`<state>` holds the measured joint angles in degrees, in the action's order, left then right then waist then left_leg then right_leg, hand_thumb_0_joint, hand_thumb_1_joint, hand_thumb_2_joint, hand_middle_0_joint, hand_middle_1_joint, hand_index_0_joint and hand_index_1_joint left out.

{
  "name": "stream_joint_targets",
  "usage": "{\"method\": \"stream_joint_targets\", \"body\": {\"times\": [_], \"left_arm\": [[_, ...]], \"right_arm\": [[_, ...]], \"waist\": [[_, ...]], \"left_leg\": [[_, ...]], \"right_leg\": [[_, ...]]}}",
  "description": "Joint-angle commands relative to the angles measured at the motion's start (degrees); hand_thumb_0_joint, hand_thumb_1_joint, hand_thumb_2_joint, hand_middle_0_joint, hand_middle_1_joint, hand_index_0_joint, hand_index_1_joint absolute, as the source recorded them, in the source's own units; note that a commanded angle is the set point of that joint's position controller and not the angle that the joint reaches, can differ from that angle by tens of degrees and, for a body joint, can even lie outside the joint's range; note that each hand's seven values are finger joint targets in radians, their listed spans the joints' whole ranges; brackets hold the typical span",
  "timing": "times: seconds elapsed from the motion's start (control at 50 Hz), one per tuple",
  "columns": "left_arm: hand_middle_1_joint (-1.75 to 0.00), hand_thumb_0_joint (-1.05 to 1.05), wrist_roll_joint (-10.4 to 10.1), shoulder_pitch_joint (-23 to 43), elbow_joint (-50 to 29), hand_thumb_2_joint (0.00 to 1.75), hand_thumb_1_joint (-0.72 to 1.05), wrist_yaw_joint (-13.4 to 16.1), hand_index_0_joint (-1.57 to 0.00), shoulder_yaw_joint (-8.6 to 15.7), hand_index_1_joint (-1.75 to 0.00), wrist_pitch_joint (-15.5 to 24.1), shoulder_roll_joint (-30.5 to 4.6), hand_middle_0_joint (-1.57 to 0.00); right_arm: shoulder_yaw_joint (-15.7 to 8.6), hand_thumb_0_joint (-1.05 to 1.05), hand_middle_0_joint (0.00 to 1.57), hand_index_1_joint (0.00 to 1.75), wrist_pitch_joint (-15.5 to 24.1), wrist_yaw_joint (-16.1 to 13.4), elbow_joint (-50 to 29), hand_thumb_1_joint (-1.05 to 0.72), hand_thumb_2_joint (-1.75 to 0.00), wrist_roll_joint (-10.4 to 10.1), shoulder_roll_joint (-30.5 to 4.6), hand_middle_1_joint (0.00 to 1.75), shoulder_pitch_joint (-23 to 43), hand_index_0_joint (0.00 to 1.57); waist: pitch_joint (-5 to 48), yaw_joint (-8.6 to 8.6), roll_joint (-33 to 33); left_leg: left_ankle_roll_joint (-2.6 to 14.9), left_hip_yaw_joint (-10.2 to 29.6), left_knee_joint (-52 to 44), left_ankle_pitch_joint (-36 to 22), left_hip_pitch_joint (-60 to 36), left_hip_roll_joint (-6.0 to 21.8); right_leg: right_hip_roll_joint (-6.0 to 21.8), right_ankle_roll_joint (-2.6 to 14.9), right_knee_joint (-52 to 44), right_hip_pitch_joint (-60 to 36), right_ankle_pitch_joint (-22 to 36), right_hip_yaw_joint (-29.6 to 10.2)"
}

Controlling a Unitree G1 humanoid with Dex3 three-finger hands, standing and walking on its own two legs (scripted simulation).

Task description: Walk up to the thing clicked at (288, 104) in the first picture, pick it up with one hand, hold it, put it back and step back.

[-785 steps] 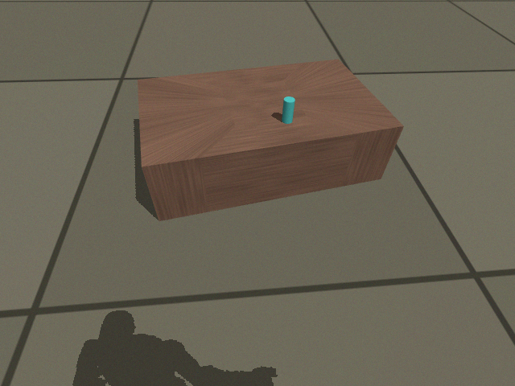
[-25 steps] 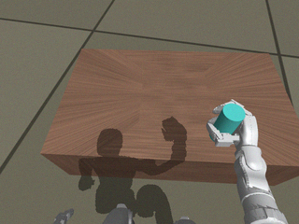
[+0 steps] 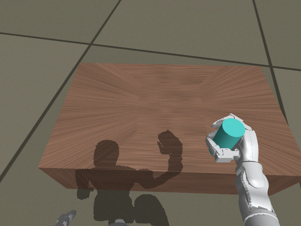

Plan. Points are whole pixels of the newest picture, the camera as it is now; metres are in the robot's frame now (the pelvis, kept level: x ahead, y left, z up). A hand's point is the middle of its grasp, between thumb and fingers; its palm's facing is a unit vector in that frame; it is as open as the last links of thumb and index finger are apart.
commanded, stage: lift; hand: right
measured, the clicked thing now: (224, 139) +0.35 -0.17 +0.04
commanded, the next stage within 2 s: hold in 0.10 s
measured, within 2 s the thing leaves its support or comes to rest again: neither
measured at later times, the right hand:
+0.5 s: hand (224, 144) +0.33 -0.17 +0.05, palm faces +0.05 +1.00 +0.01, open 7.1 cm
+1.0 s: hand (227, 141) +0.33 -0.17 +0.06, palm faces +0.05 +1.00 +0.01, open 7.1 cm
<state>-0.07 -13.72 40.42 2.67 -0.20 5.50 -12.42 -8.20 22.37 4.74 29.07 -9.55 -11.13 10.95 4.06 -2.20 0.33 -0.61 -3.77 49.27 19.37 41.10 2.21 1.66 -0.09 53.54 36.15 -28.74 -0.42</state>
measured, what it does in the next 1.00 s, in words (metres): stands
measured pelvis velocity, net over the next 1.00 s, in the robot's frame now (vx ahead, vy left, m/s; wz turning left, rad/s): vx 0.00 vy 0.00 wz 0.00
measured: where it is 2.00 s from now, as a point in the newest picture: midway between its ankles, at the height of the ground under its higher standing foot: outside the picture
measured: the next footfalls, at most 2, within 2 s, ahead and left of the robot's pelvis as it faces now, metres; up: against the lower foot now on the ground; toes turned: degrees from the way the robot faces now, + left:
none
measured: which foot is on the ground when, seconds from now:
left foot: down 0.00-1.00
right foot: down 0.00-1.00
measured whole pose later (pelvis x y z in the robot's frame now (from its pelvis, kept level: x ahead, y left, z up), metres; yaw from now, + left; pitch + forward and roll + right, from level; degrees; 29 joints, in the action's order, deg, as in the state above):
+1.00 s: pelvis +0.00 +0.00 +0.01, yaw +0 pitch +8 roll +1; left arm -0.8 -12.9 39.8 3.0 -0.9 5.2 -12.0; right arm -7.0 19.0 5.9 23.8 -10.7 -11.3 6.9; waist 3.0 -0.9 0.5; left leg -0.9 -3.7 44.2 17.9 33.7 2.3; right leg 1.3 0.1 48.0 28.7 -26.9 -0.2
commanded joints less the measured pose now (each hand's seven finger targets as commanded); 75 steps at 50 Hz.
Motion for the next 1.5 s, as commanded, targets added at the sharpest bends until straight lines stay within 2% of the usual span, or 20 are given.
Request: {"method": "stream_joint_targets", "body": {"times": [0.0, 0.06, 0.14, 0.2, 0.26, 0.44, 0.48, 0.5, 0.58, 0.62, 0.66, 0.84, 0.92, 1.0, 1.18, 1.22, 1.32, 1.36, 1.4, 1.48], "left_arm": [[-0.30, 0.00, -0.38, -0.85, -6.05, 0.91, 0.87, 0.76, -0.19, 2.89, -0.31, 1.71, -7.95, -0.19], [-0.30, 0.00, -0.47, 0.09, -6.57, 0.91, 0.87, 0.75, -0.19, 2.71, -0.31, 1.86, -7.74, -0.20], [-0.30, 0.00, -0.56, -0.18, -6.74, 0.91, 0.88, 0.92, -0.19, 2.95, -0.31, 1.79, -8.05, -0.19], [-0.30, 0.00, -0.53, -0.05, -6.46, 0.92, 0.87, 0.98, -0.19, 2.94, -0.31, 1.70, -7.96, -0.20], [-0.30, 0.00, -0.55, 0.43, -7.03, 0.92, 0.86, 0.82, -0.19, 2.86, -0.31, 1.86, -7.70, -0.20], [-0.30, 0.00, -0.64, 1.09, -7.43, 0.92, 0.87, 1.10, -0.19, 2.53, -0.31, 1.70, -7.26, -0.20], [-0.31, 0.00, -0.72, 2.21, -7.60, 0.92, 0.87, 1.02, -0.19, 2.16, -0.31, 1.77, -7.03, -0.20], [-0.30, 0.00, -0.72, 2.50, -7.72, 0.92, 0.87, 0.95, -0.19, 2.32, -0.31, 1.91, -7.31, -0.20], [-0.30, 0.00, -0.71, 2.47, -7.78, 0.92, 0.87, 1.15, -0.19, 2.15, -0.31, 2.04, -7.05, -0.20], [-0.30, 0.00, -0.80, 1.77, -7.79, 0.92, 0.87, 1.27, -0.19, 2.46, -0.31, 2.02, -7.34, -0.20], [-0.31, 0.00, -0.79, 2.45, -7.60, 0.92, 0.87, 1.34, -0.19, 2.13, -0.31, 1.95, -7.06, -0.20], [-0.31, 0.00, -0.89, 1.72, -7.22, 0.91, 0.87, 1.09, -0.20, 2.27, -0.31, 2.06, -7.31, -0.20], [-0.30, 0.00, -0.97, 1.84, -7.24, 0.92, 0.86, 1.10, -0.19, 2.23, -0.31, 2.10, -7.26, -0.20], [-0.31, 0.00, -0.94, 1.64, -7.31, 0.91, 0.87, 0.92, -0.20, 2.16, -0.31, 2.02, -7.02, -0.20], [-0.30, 0.00, -0.96, 2.29, -7.60, 0.91, 0.87, 1.01, -0.20, 2.24, -0.31, 1.82, -7.15, -0.20], [-0.30, 0.00, -1.07, 3.16, -7.80, 0.91, 0.88, 1.08, -0.20, 1.86, -0.31, 2.00, -6.84, -0.20], [-0.30, 0.00, -1.02, 2.46, -7.28, 0.91, 0.88, 1.26, -0.20, 2.12, -0.31, 2.20, -7.32, -0.20], [-0.30, 0.00, -0.99, 1.89, -7.05, 0.92, 0.87, 1.31, -0.19, 2.23, -0.31, 2.15, -7.53, -0.20], [-0.30, 0.00, -0.94, 1.64, -6.72, 0.91, 0.87, 1.16, -0.19, 2.65, -0.31, 2.35, -7.97, -0.20], [-0.30, 0.00, -0.98, 1.71, -6.31, 0.92, 0.88, 1.33, -0.19, 2.13, -0.31, 2.24, -7.39, -0.20]], "right_arm": [[-1.82, 0.00, 1.35, 1.42, 5.43, 0.56, -15.90, -0.50, -1.31, -1.38, -6.98, 1.42, 17.78, 1.37], [-2.43, 0.00, 1.36, 1.42, 5.21, 0.63, -16.94, -0.51, -1.32, -1.73, -7.55, 1.42, 18.00, 1.37], [-0.99, 0.00, 1.36, 1.42, 4.82, 0.93, -17.29, -0.54, -1.32, -1.63, -6.34, 1.42, 16.84, 1.37], [-2.64, 0.00, 1.36, 1.41, 4.68, 0.76, -18.70, -0.50, -1.29, -1.65, -8.12, 1.41, 17.23, 1.37], [-1.35, 0.00, 1.34, 1.40, 4.46, 0.84, -18.16, -0.46, -1.28, -2.08, -5.81, 1.40, 15.07, 1.35], [-2.19, 0.00, 1.35, 1.40, 4.32, 0.55, -22.43, -0.50, -1.29, -1.88, -8.11, 1.40, 16.67, 1.36], [-1.14, 0.00, 1.36, 1.40, 3.52, 0.42, -18.15, -0.51, -1.28, -1.75, -6.42, 1.40, 12.65, 1.36], [-1.44, 0.00, 1.35, 1.39, 3.97, 0.32, -21.48, -0.50, -1.29, -2.06, -6.86, 1.40, 15.65, 1.36], [-0.80, 0.00, 1.36, 1.39, 3.72, 0.24, -22.53, -0.53, -1.28, -1.73, -7.02, 1.39, 14.12, 1.36], [-2.07, 0.00, 1.36, 1.40, 3.52, 0.05, -24.30, -0.52, -1.29, -1.72, -8.32, 1.40, 14.40, 1.37], [-1.44, 0.00, 1.37, 1.40, 3.20, 0.30, -22.54, -0.52, -1.29, -1.95, -7.42, 1.40, 13.38, 1.37], [-0.41, 0.00, 1.38, 1.42, 2.38, 1.38, -21.64, -0.54, -1.30, -2.33, -6.48, 1.42, 15.10, 1.39], [-2.45, 0.00, 1.38, 1.42, 2.21, 1.25, -21.57, -0.51, -1.30, -2.40, -8.24, 1.42, 14.08, 1.38], [-0.63, 0.00, 1.39, 1.43, 2.08, 1.68, -21.12, -0.52, -1.31, -2.52, -6.11, 1.43, 13.74, 1.39], [-3.09, 0.00, 1.39, 1.43, 3.06, 1.45, -24.77, -0.53, -1.32, -2.60, -9.32, 1.43, 17.69, 1.40], [-2.89, 0.00, 1.39, 1.43, 2.36, 1.29, -19.98, -0.53, -1.32, -2.65, -7.86, 1.43, 13.73, 1.40], [-1.36, 0.00, 1.40, 1.44, 2.48, 2.00, -20.49, -0.54, -1.32, -2.83, -6.76, 1.44, 14.16, 1.41], [-3.01, 0.00, 1.39, 1.44, 2.69, 1.99, -21.41, -0.53, -1.32, -2.79, -8.74, 1.44, 16.35, 1.40], [-1.87, 0.00, 1.40, 1.44, 2.31, 2.16, -19.48, -0.52, -1.32, -2.95, -6.99, 1.44, 12.74, 1.41], [-2.55, 0.00, 1.41, 1.45, 2.81, 2.26, -18.68, -0.53, -1.34, -2.88, -7.84, 1.45, 16.51, 1.42]], "waist": [[19.03, -0.01, 1.40], [17.80, 0.54, 0.82], [18.63, -0.19, 0.61], [18.98, 0.59, 1.73], [18.05, 0.53, -0.05], [18.83, 1.07, 1.15], [13.82, 0.92, 0.30], [14.15, 1.00, 1.34], [15.91, 1.11, 2.23], [19.32, 1.38, 2.21], [15.60, 1.10, 2.43], [15.67, 0.66, 2.27], [15.40, 1.74, 1.92], [16.10, 1.32, 1.18], [16.84, 1.73, 2.66], [13.81, 1.52, -0.01], [14.61, 1.03, 0.45], [16.41, 1.13, 1.34], [14.98, 1.23, 0.59], [14.89, 0.52, 0.50]], "left_leg": [[2.03, 1.38, -4.45, -17.15, -17.48, -1.46], [1.78, 1.36, -5.69, -14.40, -18.58, -1.34], [1.83, 1.04, -5.89, -15.41, -18.06, -1.60], [1.83, 0.88, -5.92, -15.89, -18.11, -1.62], [1.82, 0.91, -6.33, -15.40, -19.13, -1.46], [1.68, 1.50, -7.33, -15.84, -21.11, -1.12], [1.54, 1.22, -8.14, -12.53, -19.35, -1.35], [1.57, 1.16, -8.08, -11.12, -18.42, -1.51], [1.56, 1.02, -8.24, -12.68, -19.98, -1.39], [1.68, 1.07, -7.96, -15.32, -21.64, -1.36], [1.65, 0.80, -8.05, -14.56, -20.18, -1.48], [1.88, 0.41, -7.97, -16.01, -20.14, -1.56], [1.70, 0.80, -8.82, -14.79, -21.37, -1.41], [1.84, 0.71, -8.69, -16.74, -21.94, -1.31], [1.60, 1.37, -9.35, -14.82, -22.32, -1.20], [1.32, 1.36, -10.30, -12.35, -21.74, -1.29], [1.51, 1.11, -9.50, -14.12, -20.97, -1.35], [1.63, 1.23, -9.52, -14.63, -21.63, -1.32], [1.52, 1.14, -9.60, -14.50, -21.66, -1.36], [1.58, 1.53, -8.95, -16.49, -20.96, -1.16]], "right_leg": [[-1.38, -0.36, -8.61, -5.29, 23.06, -0.42], [-1.45, -0.07, -9.85, -4.39, 19.22, -0.43], [-1.26, -0.26, -10.34, -6.80, 21.28, -0.66], [-1.21, -0.43, -10.52, -7.56, 22.77, -0.82], [-1.36, -0.19, -10.91, -6.55, 20.95, -0.66], [-1.62, 0.00, -11.30, -7.67, 20.21, -0.08], [-1.59, 0.17, -12.16, -5.96, 17.10, -0.18], [-1.37, 0.06, -12.67, -6.28, 15.93, -0.58], [-1.49, -0.11, -12.71, -7.94, 17.70, -0.42], [-1.47, -0.23, -12.58, -9.78, 20.64, -0.47], [-1.30, -0.36, -12.83, -8.86, 20.64, -0.58], [-0.93, -0.78, -13.61, -9.98, 23.29, -1.14], [-1.35, -0.34, -13.88, -9.53, 20.76, -0.57], [-1.45, -0.38, -13.58, -9.79, 22.29, -0.35], [-1.64, -0.09, -13.72, -9.97, 19.72, -0.15], [-1.68, 0.37, -14.09, -8.74, 16.62, 0.02], [-1.44, 0.15, -13.96, -9.59, 18.99, -0.21], [-1.52, 0.06, -13.99, -10.08, 19.51, -0.20], [-1.56, 0.08, -14.10, -9.69, 19.53, -0.19], [-1.61, 0.18, -12.97, -9.24, 20.83, -0.01]]}}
